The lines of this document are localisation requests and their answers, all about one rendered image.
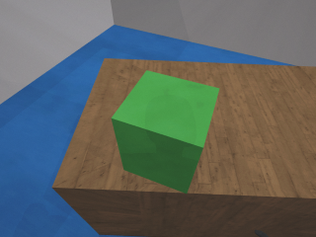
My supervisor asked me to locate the pedestal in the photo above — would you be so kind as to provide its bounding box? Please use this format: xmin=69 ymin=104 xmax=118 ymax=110
xmin=52 ymin=58 xmax=316 ymax=237

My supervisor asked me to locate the carton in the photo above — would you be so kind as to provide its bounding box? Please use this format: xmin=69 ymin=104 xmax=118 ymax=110
xmin=112 ymin=70 xmax=219 ymax=194

